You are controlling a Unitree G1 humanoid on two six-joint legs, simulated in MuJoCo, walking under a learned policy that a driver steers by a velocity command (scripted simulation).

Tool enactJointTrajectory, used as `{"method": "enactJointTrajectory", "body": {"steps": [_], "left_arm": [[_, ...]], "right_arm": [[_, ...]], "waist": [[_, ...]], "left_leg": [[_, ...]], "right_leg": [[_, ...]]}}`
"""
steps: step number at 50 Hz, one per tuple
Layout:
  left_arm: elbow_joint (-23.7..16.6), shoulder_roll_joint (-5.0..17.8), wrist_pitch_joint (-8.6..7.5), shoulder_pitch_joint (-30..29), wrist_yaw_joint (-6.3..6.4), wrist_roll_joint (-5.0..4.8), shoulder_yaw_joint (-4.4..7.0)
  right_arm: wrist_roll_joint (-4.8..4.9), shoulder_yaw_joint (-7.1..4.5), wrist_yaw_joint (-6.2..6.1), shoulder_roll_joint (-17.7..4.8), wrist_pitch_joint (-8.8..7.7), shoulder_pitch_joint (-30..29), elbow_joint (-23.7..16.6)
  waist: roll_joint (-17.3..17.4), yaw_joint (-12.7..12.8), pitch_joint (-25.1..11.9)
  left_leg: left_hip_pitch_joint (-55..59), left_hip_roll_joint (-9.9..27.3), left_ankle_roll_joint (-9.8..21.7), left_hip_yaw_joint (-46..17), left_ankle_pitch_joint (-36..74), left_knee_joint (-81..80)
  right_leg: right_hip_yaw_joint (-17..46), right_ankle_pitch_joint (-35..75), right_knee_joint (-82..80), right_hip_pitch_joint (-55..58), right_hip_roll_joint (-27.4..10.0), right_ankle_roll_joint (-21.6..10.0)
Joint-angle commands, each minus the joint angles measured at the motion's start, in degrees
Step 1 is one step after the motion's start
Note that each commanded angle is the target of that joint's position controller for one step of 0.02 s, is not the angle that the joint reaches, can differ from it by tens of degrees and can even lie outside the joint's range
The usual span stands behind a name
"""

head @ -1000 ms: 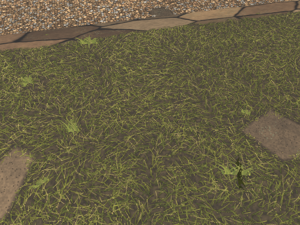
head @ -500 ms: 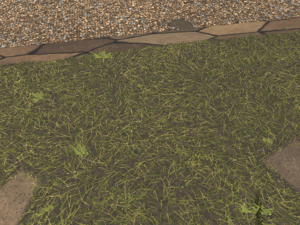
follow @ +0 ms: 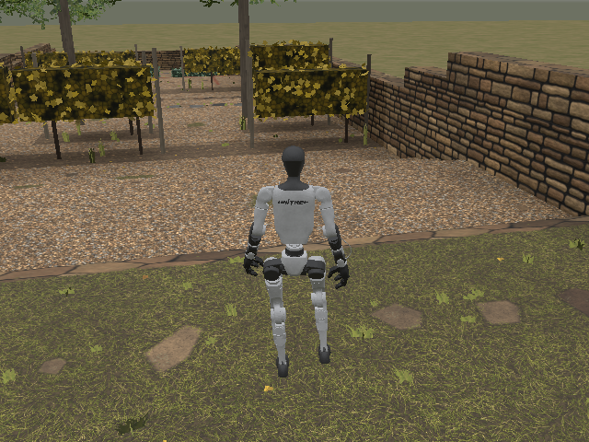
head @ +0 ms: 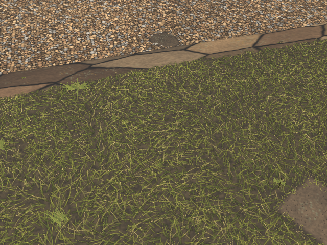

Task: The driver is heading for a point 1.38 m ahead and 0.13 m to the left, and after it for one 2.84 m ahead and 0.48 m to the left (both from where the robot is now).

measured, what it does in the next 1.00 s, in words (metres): walks ahead: right foot, then right foot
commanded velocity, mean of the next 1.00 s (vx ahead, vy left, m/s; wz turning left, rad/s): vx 0.28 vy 0.00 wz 0.00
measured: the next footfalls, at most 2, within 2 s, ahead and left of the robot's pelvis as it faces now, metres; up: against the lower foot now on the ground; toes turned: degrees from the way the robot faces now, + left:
right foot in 0.14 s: +0.14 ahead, -0.16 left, +0.00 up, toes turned +0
right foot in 0.92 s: +0.28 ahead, -0.22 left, +0.00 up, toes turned -5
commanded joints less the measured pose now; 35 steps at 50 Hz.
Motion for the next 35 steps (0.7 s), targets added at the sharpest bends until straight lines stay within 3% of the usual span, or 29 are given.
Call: {"method": "enactJointTrajectory", "body": {"steps": [1,4,6,7,8,9,10,11,15,22,28,29,30,31,32,33,34,35], "left_arm": [[-0.8,2.67,0.06,1.68,0.0,-0.05,0.53],[-0.57,3.24,-0.01,0.44,-0.16,-0.03,0.5],[0.67,4.5,-0.16,3.04,-0.1,0.82,0.8],[1.11,6.7,-0.17,5.23,0.1,1.14,1.18],[1.32,10.18,0.19,4.77,0.29,0.56,1.76],[2.23,7.45,0.47,3.48,-0.06,0.06,1.36],[1.96,4.65,0.54,1.55,-0.45,-0.14,0.87],[1.77,3.89,0.49,0.4,-0.6,0.19,0.58],[3.55,4.86,-0.29,1.63,-0.74,-0.05,0.8],[5.73,4.32,0.46,1.99,-0.61,-0.18,0.65],[7.08,3.73,1.25,2.02,-0.37,-0.13,0.54],[8.45,3.64,1.47,4.31,-0.4,-0.46,0.74],[8.87,4.24,1.58,5.46,-0.54,-1.12,1.13],[7.97,4.86,1.03,4.33,-0.63,-1.59,1.3],[5.78,4.67,-0.27,0.15,-0.83,-2.24,1.08],[2.82,2.76,-2.0,-6.07,-1.3,-2.83,0.5],[1.22,1.05,-3.39,-9.33,-1.95,-2.95,0.04],[0.32,2.97,-4.1,-11.67,-2.43,-2.36,0.49]], "right_arm": [[0.03,-1.34,-0.59,-7.89,-0.13,-1.71,-2.65],[0.53,-1.13,-0.5,-7.51,0.61,-1.79,-2.02],[1.15,-0.47,-0.39,-5.78,0.87,-0.57,-1.34],[0.63,-0.07,-0.37,-4.63,0.66,1.06,-1.06],[0.13,-0.23,-0.28,-4.14,0.35,5.85,-0.37],[0.3,0.26,-0.65,-2.35,0.65,5.87,-0.1],[0.3,0.16,-0.91,-3.65,1.2,3.03,-0.39],[0.51,-0.13,-1.2,-4.77,1.81,1.55,-0.31],[0.55,-0.15,-1.5,-4.64,2.92,1.67,0.67],[0.86,-0.18,-1.62,-3.63,3.82,0.9,2.21],[0.86,-0.2,-1.84,-3.24,4.21,0.82,3.36],[1.21,-0.42,-1.84,-3.3,4.3,3.08,4.55],[1.91,-0.87,-1.72,-4.33,4.29,3.79,4.81],[2.56,-1.23,-1.73,-5.41,3.7,4.59,4.3],[3.15,-1.51,-1.75,-6.62,2.45,6.97,4.15],[3.53,-2.2,-1.73,-8.8,0.97,9.75,4.72],[3.24,-3.17,-1.65,-11.02,-0.21,9.83,5.04],[2.08,-3.21,-1.5,-9.97,-1.05,11.18,5.03]], "waist": [[5.75,1.9,-1.15],[5.64,2.14,-1.09],[3.84,3.65,-2.32],[1.66,3.27,-4.24],[-4.65,-0.56,-5.26],[-8.44,-0.51,-5.98],[-6.59,0.5,-3.77],[-4.13,0.96,-2.53],[-0.92,1.37,-2.47],[1.53,1.87,-2.08],[1.93,2.16,-0.44],[2.02,1.99,-2.79],[3.07,2.26,-0.06],[3.61,1.65,4.89],[4.75,-0.32,9.22],[8.52,-2.39,11.96],[13.14,-2.53,13.24],[11.33,-3.65,12.37]], "left_leg": [[-3.46,15.32,7.46,-9.69,2.94,-6.09],[-2.97,15.18,6.91,-10.46,-0.38,-2.65],[-3.56,12.34,3.7,-9.77,0.17,2.18],[-5.14,10.12,1.48,-8.42,-0.96,5.86],[-8.88,5.64,-0.44,-5.08,-6.98,7.85],[-6.86,4.73,-1.84,-2.95,-8.8,7.52],[-4.93,4.74,-2.75,-2.45,-8.33,7.7],[-4.82,4.85,-2.93,-2.43,-7.74,8.29],[-2.31,6.0,-2.67,-3.28,-1.09,9.74],[-0.28,6.4,-3.39,-3.33,1.74,11.04],[-0.59,6.64,-3.67,-3.48,0.14,10.33],[0.28,5.55,-2.69,-2.41,-12.56,10.45],[-2.36,6.15,-0.69,-4.02,-28.82,9.58],[-4.51,8.61,1.66,-8.3,-41.73,7.31],[-3.29,13.08,4.49,-14.9,-47.39,3.09],[2.62,19.42,7.46,-23.79,-47.27,-3.51],[7.36,26.42,10.4,-32.99,-44.71,-8.4],[10.29,29.42,11.77,-36.94,-40.57,-9.81]], "right_leg": [[-0.98,2.73,-7.26,8.41,0.91,0.42],[-1.97,1.61,-14.99,13.15,2.12,-0.1],[-1.83,7.62,-22.76,20.52,1.74,-1.37],[1.76,17.48,-22.02,25.35,-2.0,-2.6],[3.72,23.47,-19.22,29.21,-4.38,-5.55],[4.0,13.96,-20.31,26.35,-3.56,-6.9],[3.52,8.16,-21.21,22.64,-1.64,-5.8],[2.26,7.66,-21.13,21.21,-0.2,-4.58],[0.3,15.61,-18.28,21.56,1.61,-3.92],[-0.37,17.63,-16.92,22.1,2.38,-4.26],[-0.9,14.36,-17.44,22.09,3.08,-3.87],[-2.71,0.04,-16.58,22.75,4.89,-4.39],[-2.95,-20.49,-16.33,19.78,5.88,-5.19],[-0.94,-32.64,-16.53,13.28,5.12,-6.0],[0.24,-33.66,-15.18,5.49,3.92,-6.39],[-2.41,-23.78,-10.34,-2.81,4.07,-5.3],[-5.3,-12.53,-3.95,-8.45,4.26,-5.02],[-2.56,-13.59,3.73,-13.29,1.95,-5.44]]}}
Velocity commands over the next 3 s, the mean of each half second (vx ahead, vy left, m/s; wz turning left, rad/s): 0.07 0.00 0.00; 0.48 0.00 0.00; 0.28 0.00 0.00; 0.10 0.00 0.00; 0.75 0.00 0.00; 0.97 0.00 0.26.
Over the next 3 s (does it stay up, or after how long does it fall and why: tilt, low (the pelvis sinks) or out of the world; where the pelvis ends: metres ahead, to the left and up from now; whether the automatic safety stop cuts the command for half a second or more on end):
stays up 1.25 -0.07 -0.01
